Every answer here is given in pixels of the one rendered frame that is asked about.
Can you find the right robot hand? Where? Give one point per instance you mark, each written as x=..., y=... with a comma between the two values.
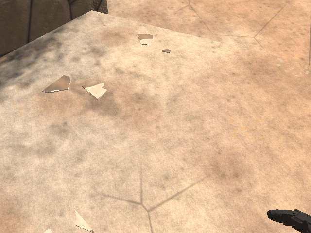
x=297, y=219

